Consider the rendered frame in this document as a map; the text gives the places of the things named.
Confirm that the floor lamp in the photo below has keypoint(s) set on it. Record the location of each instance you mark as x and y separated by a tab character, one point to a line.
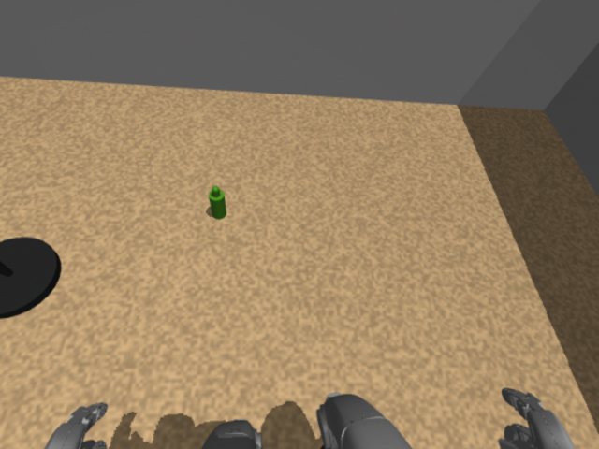
29	270

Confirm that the left robot hand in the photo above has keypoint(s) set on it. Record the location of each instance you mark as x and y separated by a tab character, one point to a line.
70	435

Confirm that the right robot hand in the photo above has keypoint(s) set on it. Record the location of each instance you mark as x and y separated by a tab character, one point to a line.
545	430

